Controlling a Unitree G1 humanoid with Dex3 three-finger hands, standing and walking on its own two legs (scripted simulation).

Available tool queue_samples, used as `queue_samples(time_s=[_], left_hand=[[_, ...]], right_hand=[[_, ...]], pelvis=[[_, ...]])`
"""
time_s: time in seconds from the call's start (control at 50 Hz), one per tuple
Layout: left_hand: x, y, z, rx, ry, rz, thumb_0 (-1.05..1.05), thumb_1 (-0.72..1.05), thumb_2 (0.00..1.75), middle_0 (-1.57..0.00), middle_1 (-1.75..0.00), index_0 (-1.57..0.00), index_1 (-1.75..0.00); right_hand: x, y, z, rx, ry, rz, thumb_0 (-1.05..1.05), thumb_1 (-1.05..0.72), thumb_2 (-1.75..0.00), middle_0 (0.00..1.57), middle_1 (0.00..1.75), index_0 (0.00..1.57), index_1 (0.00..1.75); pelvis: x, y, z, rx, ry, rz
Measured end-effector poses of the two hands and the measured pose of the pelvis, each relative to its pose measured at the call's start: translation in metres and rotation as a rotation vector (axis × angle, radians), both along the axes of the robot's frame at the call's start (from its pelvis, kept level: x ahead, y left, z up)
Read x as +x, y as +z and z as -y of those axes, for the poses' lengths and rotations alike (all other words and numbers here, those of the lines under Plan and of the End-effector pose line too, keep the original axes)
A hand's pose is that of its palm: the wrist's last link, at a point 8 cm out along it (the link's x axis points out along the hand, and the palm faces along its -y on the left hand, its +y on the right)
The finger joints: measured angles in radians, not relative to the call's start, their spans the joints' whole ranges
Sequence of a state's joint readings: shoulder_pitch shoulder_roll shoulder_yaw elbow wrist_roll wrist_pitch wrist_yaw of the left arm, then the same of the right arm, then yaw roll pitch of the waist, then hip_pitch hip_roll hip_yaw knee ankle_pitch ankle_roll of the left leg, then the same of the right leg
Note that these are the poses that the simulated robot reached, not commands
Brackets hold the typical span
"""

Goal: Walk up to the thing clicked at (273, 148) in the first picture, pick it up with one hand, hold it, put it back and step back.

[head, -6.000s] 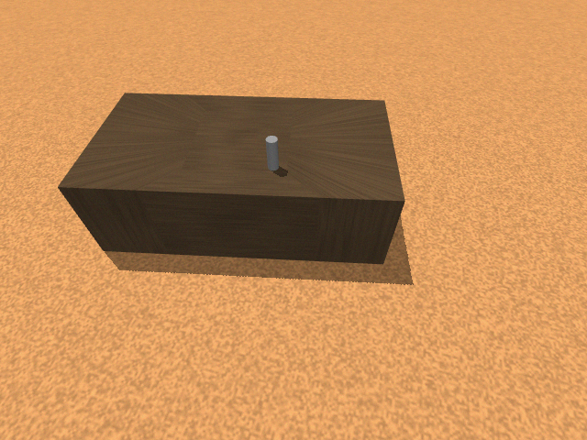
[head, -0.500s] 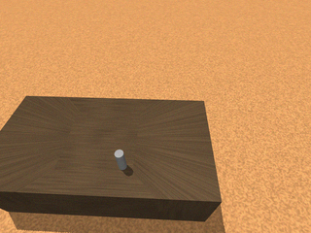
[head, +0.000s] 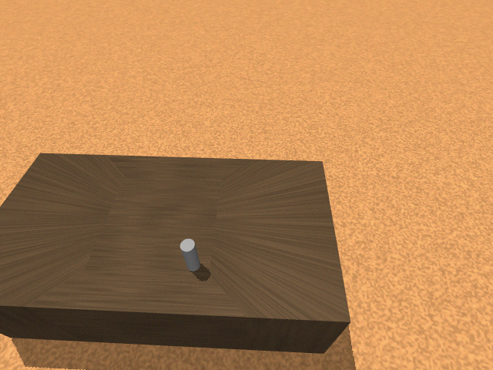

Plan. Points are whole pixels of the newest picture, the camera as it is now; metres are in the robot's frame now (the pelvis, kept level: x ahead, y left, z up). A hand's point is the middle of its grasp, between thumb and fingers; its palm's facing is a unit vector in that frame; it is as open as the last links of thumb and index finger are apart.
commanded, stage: stand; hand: left
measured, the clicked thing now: (190, 255) +0.47 +0.20 -0.33
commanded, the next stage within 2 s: go down in 0.28 s
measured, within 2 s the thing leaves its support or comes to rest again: neither
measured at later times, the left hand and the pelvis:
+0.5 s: hand out of the picture +0.11 +0.25 -0.16, palm faces +0.05 -0.94 -0.33, open 8.4 cm; pelvis -0.01 +0.00 -0.01, yaw +1 degrees
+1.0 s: hand (112, 367) +0.15 +0.27 -0.15, palm faces +0.06 -0.94 -0.32, open 16.8 cm; pelvis +0.00 +0.01 -0.03, yaw +0 degrees
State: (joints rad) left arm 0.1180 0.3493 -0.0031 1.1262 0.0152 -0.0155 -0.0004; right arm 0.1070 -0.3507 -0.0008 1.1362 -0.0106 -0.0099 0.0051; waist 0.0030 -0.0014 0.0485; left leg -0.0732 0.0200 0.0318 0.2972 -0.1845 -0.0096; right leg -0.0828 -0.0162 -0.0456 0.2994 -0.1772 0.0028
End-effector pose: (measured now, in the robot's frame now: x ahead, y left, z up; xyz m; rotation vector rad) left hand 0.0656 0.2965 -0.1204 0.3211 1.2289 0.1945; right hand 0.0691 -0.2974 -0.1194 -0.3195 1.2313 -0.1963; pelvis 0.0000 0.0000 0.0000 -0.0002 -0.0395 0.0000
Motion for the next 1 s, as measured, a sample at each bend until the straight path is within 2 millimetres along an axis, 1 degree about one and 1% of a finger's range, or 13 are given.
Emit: queue_samples(time_s=[0.4, 0.42, 0.46, 0.52, 0.58, 0.62, 0.66, 0.7, 0.76, 0.86, 0.92, 1.0], left_hand=[[-0.001, 0.0, -0.002, -0.001, 0.001, 0.0, 0.0, 0.9, 0.9, -0.2, -0.3, -0.2, -0.3], [0.001, 0.0, -0.001, -0.002, 0.012, 0.016, 0.0, 0.89, 0.89, -0.19, -0.29, -0.19, -0.29], [0.014, 0.001, 0.001, -0.006, 0.036, 0.079, 0.0, 0.86, 0.86, -0.17, -0.26, -0.16, -0.26], [0.038, -0.002, 0.001, -0.013, 0.044, 0.119, 0.0, 0.75, 0.76, -0.12, -0.19, -0.11, -0.19], [0.062, -0.002, -0.003, -0.01, 0.03, 0.16, 0.0, 0.6, 0.6, -0.08, -0.14, -0.08, -0.13], [0.072, 0.002, -0.005, -0.003, 0.023, 0.178, 0.0, 0.49, 0.5, -0.06, -0.11, -0.07, -0.1], [0.078, 0.006, -0.007, 0.004, 0.019, 0.18, 0.0, 0.38, 0.4, -0.05, -0.09, -0.06, -0.08], [0.079, 0.009, -0.009, 0.008, 0.017, 0.164, 0.0, 0.27, 0.32, -0.05, -0.08, -0.05, -0.06], [0.077, 0.009, -0.012, 0.007, 0.026, 0.126, 0.0, 0.1, 0.23, -0.05, -0.06, -0.05, -0.05], [0.071, 0.006, -0.015, -0.006, 0.044, 0.097, 0.0, -0.16, 0.14, -0.06, -0.06, -0.06, -0.05], [0.07, 0.004, -0.016, -0.015, 0.047, 0.106, 0.0, -0.28, 0.11, -0.06, -0.06, -0.06, -0.05], [0.071, 0.005, -0.018, -0.019, 0.041, 0.128, -0.01, -0.39, 0.08, -0.07, -0.06, -0.07, -0.06]], right_hand=[[-0.001, 0.0, -0.002, 0.0, 0.002, 0.004, 0.01, -0.9, -0.9, 0.2, 0.3, 0.21, 0.3], [0.001, 0.001, -0.003, 0.0, -0.004, 0.021, 0.01, -0.91, -0.9, 0.2, 0.3, 0.21, 0.3], [0.005, 0.001, -0.009, 0.004, 0.001, 0.08, 0.01, -0.93, -0.91, 0.2, 0.3, 0.21, 0.3], [0.007, -0.001, -0.019, 0.021, 0.006, 0.122, 0.01, -0.95, -0.92, 0.2, 0.3, 0.21, 0.3], [0.006, -0.003, -0.029, 0.038, -0.004, 0.151, 0.01, -0.96, -0.92, 0.2, 0.3, 0.21, 0.3], [0.005, -0.004, -0.035, 0.05, -0.019, 0.17, 0.01, -0.96, -0.92, 0.2, 0.3, 0.21, 0.3], [0.005, -0.003, -0.039, 0.059, -0.031, 0.19, 0.01, -0.95, -0.91, 0.2, 0.3, 0.21, 0.3], [0.008, -0.002, -0.043, 0.065, -0.038, 0.216, 0.01, -0.94, -0.91, 0.2, 0.3, 0.21, 0.3], [0.017, 0.0, -0.046, 0.067, -0.036, 0.259, 0.01, -0.92, -0.9, 0.21, 0.3, 0.21, 0.3], [0.036, 0.004, -0.049, 0.052, -0.006, 0.329, 0.01, -0.89, -0.9, 0.21, 0.3, 0.21, 0.3], [0.048, 0.006, -0.05, 0.038, 0.017, 0.364, 0.01, -0.87, -0.89, 0.21, 0.3, 0.21, 0.3], [0.062, 0.008, -0.053, 0.021, 0.04, 0.404, 0.01, -0.86, -0.89, 0.21, 0.3, 0.21, 0.3]], pelvis=[[-0.001, 0.0, -0.002, 0.001, -0.001, 0.003], [-0.001, -0.001, -0.002, 0.001, 0.001, -0.009], [-0.006, -0.003, -0.002, 0.001, 0.009, -0.028], [-0.013, -0.008, -0.001, 0.0, 0.011, -0.068], [-0.015, -0.012, 0.001, 0.0, 0.004, -0.102], [-0.014, -0.013, 0.0, 0.0, -0.001, -0.111], [-0.012, -0.014, -0.001, -0.002, -0.002, -0.115], [-0.01, -0.014, -0.002, -0.004, -0.004, -0.117], [-0.006, -0.016, -0.005, -0.006, -0.006, -0.122], [-0.003, -0.021, -0.008, -0.009, -0.002, -0.135], [-0.002, -0.024, -0.01, -0.011, 0.002, -0.145], [0.0, -0.029, -0.012, -0.017, 0.006, -0.154]])
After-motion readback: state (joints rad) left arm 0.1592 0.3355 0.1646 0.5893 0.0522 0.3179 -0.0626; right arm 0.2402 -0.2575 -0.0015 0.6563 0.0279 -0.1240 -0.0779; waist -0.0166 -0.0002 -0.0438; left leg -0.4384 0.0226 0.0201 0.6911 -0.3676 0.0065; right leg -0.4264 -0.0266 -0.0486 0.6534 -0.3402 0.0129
